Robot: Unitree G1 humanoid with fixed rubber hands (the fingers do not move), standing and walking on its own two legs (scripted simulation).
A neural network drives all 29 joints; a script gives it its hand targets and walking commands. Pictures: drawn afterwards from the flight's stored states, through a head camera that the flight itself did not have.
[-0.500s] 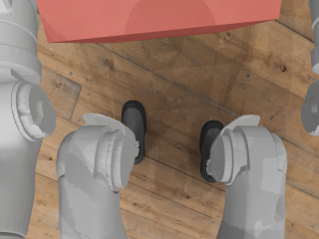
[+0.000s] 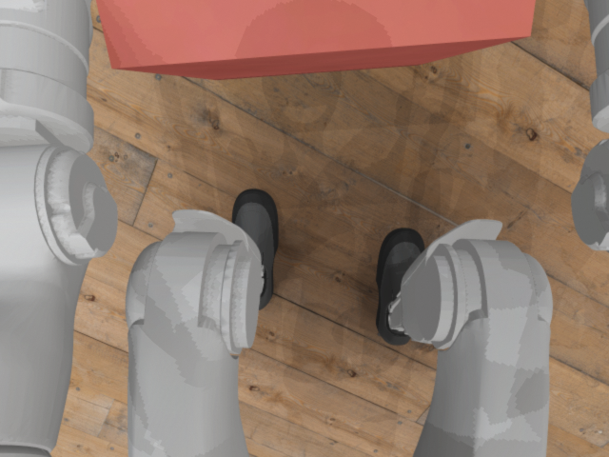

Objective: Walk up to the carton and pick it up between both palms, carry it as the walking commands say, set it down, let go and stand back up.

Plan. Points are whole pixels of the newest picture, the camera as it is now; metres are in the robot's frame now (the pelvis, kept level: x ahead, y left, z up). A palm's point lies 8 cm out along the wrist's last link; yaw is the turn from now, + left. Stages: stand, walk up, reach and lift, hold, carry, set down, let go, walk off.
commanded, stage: reach and lift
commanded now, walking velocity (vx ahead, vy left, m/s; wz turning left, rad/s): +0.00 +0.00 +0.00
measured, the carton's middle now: out of the picture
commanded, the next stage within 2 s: none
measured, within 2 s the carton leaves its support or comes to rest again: leaves its support in 1.10 s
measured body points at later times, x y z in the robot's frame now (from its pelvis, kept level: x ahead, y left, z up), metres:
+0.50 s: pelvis +0.00 +0.00 +0.00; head +0.39 +0.02 +0.21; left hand +0.57 +0.26 -0.17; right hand +0.62 -0.12 -0.17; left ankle +0.14 +0.13 -0.34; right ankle +0.09 -0.12 -0.34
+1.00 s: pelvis +0.01 +0.00 +0.00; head +0.40 +0.02 +0.22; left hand +0.57 +0.25 -0.17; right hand +0.62 -0.12 -0.17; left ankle +0.13 +0.13 -0.34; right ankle +0.09 -0.12 -0.34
